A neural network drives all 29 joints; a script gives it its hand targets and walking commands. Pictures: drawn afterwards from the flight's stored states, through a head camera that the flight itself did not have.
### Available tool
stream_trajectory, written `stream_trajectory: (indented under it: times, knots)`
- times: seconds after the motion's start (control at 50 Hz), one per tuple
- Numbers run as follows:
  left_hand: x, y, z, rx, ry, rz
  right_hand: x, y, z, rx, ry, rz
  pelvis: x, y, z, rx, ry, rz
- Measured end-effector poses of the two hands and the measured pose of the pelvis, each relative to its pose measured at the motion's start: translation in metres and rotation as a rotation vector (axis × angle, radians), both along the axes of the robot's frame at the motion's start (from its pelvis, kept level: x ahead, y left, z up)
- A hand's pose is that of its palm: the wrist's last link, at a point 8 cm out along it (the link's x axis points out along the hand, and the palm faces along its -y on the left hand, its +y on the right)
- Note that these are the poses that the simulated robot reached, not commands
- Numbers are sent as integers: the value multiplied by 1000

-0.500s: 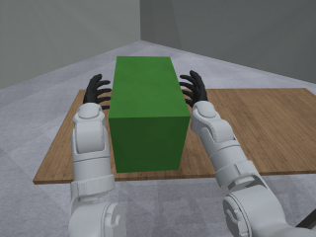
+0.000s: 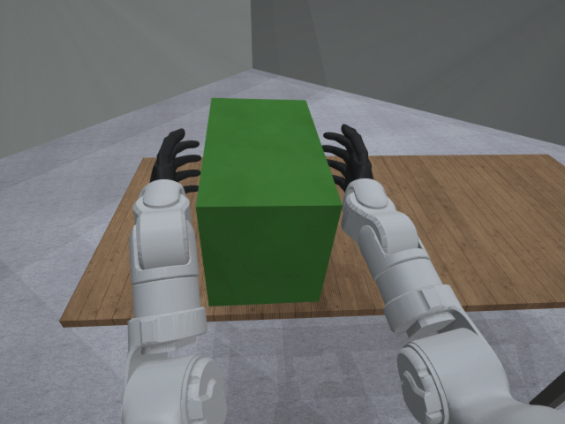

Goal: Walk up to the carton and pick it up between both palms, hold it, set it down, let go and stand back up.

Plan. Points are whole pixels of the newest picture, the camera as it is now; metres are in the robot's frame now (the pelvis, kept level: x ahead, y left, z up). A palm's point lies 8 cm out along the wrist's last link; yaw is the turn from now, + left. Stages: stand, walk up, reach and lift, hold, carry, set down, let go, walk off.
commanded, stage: hold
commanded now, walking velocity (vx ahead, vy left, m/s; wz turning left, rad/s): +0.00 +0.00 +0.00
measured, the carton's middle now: (262, 193) +0.42 +0.01 +0.16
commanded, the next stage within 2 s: none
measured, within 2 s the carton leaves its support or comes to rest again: neither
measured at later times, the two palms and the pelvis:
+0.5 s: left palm (164, 188) +0.36 +0.14 +0.22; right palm (353, 182) +0.36 -0.11 +0.22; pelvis +0.00 +0.00 +0.00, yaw +0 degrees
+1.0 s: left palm (165, 189) +0.35 +0.14 +0.22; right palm (355, 179) +0.36 -0.11 +0.22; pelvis +0.00 +0.00 +0.00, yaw +0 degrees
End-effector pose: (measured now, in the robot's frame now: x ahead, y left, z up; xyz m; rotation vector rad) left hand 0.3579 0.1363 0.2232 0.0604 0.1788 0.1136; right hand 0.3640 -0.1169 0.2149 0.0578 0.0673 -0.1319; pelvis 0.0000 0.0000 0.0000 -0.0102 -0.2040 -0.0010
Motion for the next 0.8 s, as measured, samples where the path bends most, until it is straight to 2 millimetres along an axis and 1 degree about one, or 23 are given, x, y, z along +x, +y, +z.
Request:
stream_trajectory:
  times: [0.24,0.56,0.8]
  knots:
    - [-1,3,0,-30,-17,5,0,3,7,-26,-16,5,3,-4,0,1,-2,2]
    - [-1,4,0,-12,-12,-1,-2,4,0,0,-11,-2,2,3,0,-1,-4,1]
    - [-1,3,-1,-13,-6,3,-1,3,1,-9,-5,2,0,-1,0,0,-4,3]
